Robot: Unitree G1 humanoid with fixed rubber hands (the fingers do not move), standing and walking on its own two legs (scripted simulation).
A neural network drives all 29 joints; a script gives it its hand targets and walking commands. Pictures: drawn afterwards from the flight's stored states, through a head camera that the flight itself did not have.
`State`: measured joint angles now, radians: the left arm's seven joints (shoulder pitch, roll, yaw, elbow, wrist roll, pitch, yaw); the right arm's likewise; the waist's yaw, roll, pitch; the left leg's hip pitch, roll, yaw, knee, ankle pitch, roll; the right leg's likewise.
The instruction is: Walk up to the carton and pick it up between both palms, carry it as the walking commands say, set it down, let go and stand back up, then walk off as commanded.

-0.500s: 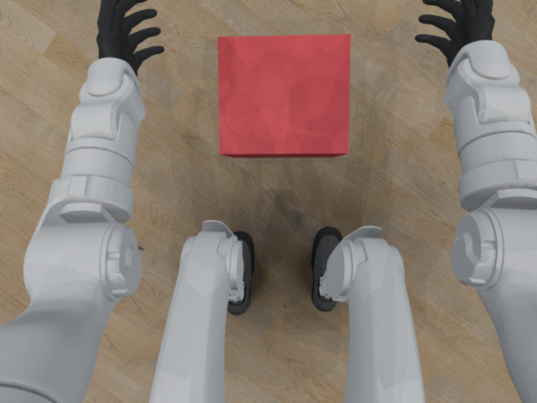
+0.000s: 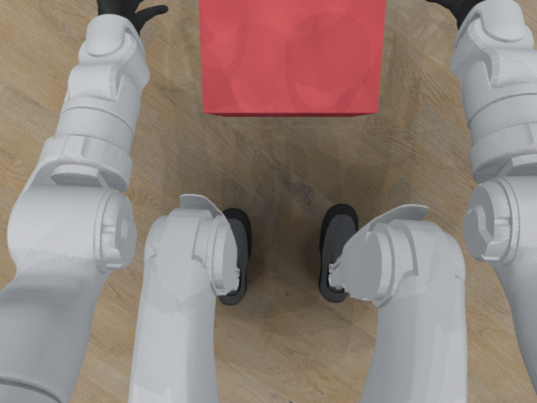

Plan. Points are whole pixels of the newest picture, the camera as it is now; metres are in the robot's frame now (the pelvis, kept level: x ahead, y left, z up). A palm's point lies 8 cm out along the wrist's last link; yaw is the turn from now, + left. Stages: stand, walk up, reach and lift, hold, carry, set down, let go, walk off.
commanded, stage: reach and lift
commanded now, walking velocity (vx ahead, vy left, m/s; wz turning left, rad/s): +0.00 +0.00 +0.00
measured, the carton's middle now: (289, 44) +0.54 +0.00 -0.31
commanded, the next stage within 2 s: none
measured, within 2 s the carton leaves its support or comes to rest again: leaves its support in 1.94 s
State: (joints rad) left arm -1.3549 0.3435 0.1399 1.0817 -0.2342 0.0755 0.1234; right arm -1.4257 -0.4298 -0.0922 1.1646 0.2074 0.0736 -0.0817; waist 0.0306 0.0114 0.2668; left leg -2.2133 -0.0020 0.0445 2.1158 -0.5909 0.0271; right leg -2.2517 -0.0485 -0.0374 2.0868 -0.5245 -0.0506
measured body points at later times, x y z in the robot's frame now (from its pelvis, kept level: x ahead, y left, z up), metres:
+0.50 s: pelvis -0.01 +0.00 -0.05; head +0.38 -0.01 +0.18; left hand +0.54 +0.20 -0.25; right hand +0.56 -0.20 -0.25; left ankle +0.10 +0.11 -0.36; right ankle +0.12 -0.11 -0.36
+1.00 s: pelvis -0.01 +0.00 -0.04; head +0.37 -0.01 +0.18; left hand +0.54 +0.17 -0.24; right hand +0.56 -0.17 -0.25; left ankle +0.10 +0.11 -0.36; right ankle +0.12 -0.11 -0.36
